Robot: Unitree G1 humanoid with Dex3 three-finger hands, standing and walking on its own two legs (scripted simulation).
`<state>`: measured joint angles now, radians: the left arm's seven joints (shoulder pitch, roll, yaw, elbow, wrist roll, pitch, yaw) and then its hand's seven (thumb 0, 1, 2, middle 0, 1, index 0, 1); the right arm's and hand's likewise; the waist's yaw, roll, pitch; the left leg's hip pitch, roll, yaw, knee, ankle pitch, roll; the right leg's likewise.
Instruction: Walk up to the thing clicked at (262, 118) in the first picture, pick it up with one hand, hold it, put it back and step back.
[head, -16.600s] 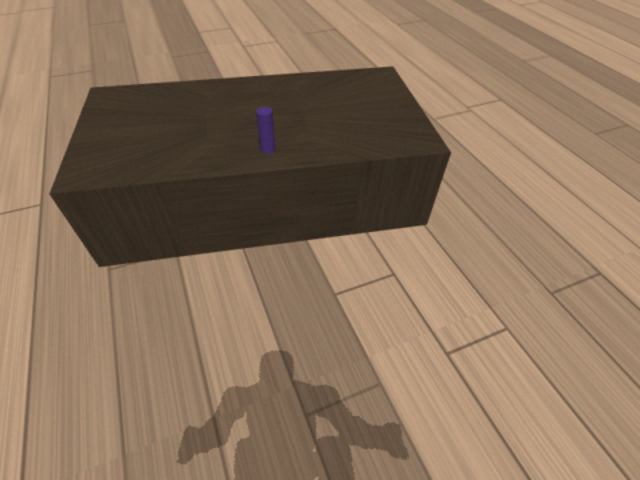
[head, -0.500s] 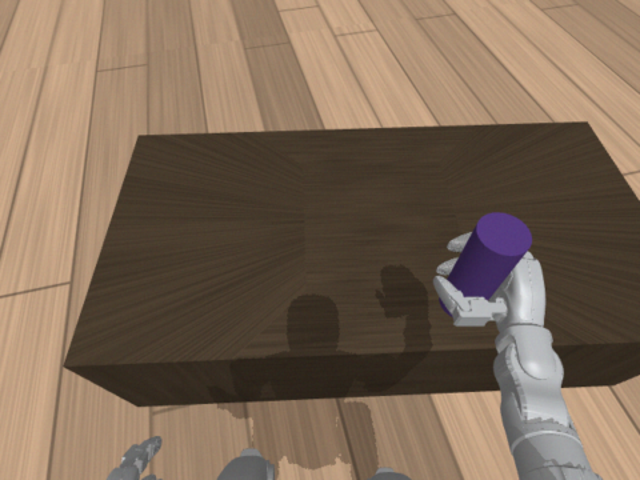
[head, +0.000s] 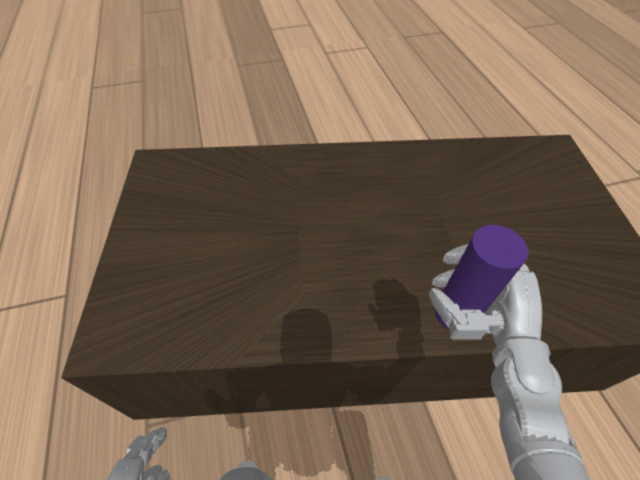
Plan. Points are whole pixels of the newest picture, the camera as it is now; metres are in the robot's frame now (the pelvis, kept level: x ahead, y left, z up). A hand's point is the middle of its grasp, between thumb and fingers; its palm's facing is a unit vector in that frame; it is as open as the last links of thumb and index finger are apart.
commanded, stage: hold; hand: right
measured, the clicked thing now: (474, 284) +0.33 -0.18 +0.07
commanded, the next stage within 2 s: none
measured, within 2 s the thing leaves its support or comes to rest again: neither
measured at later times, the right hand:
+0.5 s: hand (468, 285) +0.33 -0.17 +0.06, palm faces +0.11 +0.99 +0.00, open 7.5 cm
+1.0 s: hand (467, 286) +0.33 -0.17 +0.07, palm faces +0.10 +0.99 +0.01, open 7.5 cm
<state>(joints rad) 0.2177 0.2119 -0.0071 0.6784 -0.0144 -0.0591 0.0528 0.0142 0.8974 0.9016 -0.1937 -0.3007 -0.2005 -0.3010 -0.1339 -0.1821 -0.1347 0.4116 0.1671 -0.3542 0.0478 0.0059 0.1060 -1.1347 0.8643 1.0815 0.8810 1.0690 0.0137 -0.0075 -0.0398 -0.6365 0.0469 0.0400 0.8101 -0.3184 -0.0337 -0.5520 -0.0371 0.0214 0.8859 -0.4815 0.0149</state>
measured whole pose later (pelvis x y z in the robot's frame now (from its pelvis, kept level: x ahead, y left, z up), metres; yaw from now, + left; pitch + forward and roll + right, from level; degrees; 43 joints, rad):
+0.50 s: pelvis +0.01 +0.00 +0.01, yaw +0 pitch +7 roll +1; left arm 0.22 0.21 -0.01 0.69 -0.02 -0.06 0.06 0.01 0.89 0.91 -0.20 -0.30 -0.20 -0.31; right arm -0.11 -0.19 -0.13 0.37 0.17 -0.32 0.05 0.01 0.11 -1.13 0.86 1.08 0.88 1.07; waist 0.01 -0.01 -0.04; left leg -0.57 0.05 0.04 0.76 -0.31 -0.04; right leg -0.48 -0.04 0.02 0.83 -0.47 0.01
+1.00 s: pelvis +0.00 +0.00 +0.01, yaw +0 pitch +6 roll +1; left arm 0.22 0.20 -0.01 0.69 -0.01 -0.07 0.06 0.01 0.90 0.90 -0.20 -0.30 -0.21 -0.30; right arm -0.12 -0.18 -0.12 0.38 0.17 -0.31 0.04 0.01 0.11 -1.13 0.86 1.08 0.88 1.07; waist 0.01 -0.01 -0.03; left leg -0.54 0.05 0.04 0.73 -0.29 -0.04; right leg -0.46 -0.03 0.02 0.81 -0.45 0.01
